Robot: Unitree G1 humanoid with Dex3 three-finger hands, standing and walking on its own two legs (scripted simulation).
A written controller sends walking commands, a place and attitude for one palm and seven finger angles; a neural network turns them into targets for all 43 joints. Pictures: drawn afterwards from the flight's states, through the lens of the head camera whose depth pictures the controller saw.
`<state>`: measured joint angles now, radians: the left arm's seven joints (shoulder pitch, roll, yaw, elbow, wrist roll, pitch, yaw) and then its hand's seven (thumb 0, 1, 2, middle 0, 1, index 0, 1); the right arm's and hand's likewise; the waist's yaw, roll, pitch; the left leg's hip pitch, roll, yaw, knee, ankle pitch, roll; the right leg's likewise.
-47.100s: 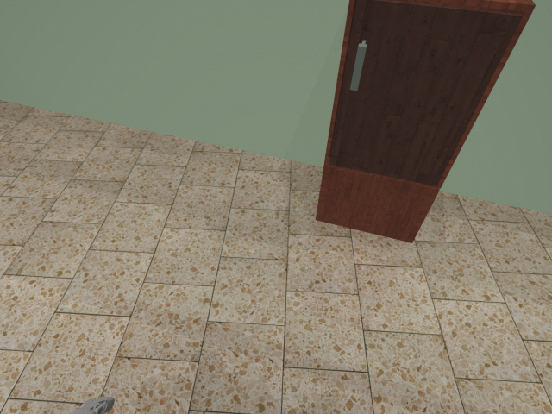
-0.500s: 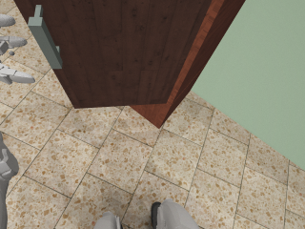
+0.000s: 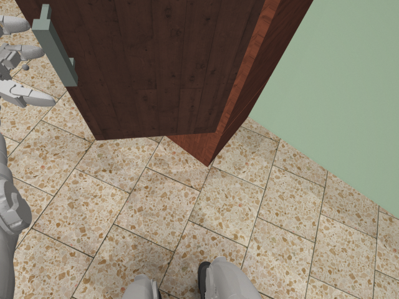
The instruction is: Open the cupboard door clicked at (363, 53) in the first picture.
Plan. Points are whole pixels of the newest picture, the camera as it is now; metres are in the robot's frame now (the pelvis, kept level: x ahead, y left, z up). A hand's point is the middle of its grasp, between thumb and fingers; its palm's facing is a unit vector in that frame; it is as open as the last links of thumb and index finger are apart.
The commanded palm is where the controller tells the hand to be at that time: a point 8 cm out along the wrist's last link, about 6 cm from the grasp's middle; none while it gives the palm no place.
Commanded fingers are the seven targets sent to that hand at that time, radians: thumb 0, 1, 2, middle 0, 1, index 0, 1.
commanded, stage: slide the fingers in behind the handle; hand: left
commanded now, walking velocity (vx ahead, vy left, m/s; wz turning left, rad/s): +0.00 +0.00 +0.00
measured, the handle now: (59, 48) +0.58 +0.21 +0.09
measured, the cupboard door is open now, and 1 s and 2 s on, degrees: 45 45 45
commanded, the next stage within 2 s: close the thumb around the handle in 1.34 s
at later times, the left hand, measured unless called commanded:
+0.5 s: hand (45, 67) +0.52 +0.22 +0.09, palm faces +0.02 -1.00 -0.03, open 13.9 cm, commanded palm +0.50 +0.26 +0.09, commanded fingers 0.00 -0.50 0.30 -0.30 -1.20 -0.30 -1.20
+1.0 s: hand (59, 68) +0.53 +0.20 +0.09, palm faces +0.01 -1.00 -0.03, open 13.9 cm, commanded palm +0.51 +0.24 +0.09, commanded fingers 0.00 -0.50 0.30 -0.30 -1.20 -0.30 -1.20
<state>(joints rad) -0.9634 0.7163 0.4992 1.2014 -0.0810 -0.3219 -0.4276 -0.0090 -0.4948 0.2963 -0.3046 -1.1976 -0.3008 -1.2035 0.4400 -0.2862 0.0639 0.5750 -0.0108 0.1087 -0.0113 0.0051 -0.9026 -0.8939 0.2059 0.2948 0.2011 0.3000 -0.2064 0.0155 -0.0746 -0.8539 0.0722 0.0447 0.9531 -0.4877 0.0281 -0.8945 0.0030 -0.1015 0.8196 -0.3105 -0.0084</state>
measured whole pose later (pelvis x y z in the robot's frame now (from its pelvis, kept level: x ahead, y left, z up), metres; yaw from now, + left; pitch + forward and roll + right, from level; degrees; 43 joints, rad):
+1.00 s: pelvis +0.00 +0.00 +0.00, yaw +1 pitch +22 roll -3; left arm -0.98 0.57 0.41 1.19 -0.07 -0.36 -0.27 -0.01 -0.49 0.30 -0.30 -1.20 -0.30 -1.21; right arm 0.43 -0.27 0.04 0.60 -0.02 0.07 0.01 0.01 -0.90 -0.89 0.21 0.29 0.20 0.30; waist -0.19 0.03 -0.08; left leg -0.84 0.06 0.04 0.95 -0.49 0.03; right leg -0.89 -0.01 -0.10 0.83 -0.33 0.00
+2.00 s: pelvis +0.00 +0.00 +0.00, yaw +0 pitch +23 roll -3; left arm -1.01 0.58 0.42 1.22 -0.05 -0.36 -0.26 0.01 0.57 0.75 -0.38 -1.31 -0.38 -1.32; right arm 0.45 -0.27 0.05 0.61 -0.03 0.06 0.01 0.01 -0.90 -0.89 0.21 0.29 0.20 0.30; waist -0.21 0.03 -0.07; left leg -0.86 0.06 0.05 0.96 -0.49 0.03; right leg -0.92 -0.01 -0.09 0.84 -0.32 -0.01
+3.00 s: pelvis +0.01 -0.01 +0.03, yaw +0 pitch +10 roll +0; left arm 0.00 -0.05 -0.04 0.17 -0.02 -0.25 0.34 0.03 0.63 0.68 -0.36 -1.31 -0.36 -1.32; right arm 0.19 -0.18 0.01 0.52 -0.03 0.04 0.05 0.01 -0.91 -0.89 0.20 0.29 0.20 0.30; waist -0.02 0.02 -0.09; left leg -0.48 0.03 0.08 0.74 -0.44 0.01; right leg -0.59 -0.02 -0.05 0.74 -0.33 -0.02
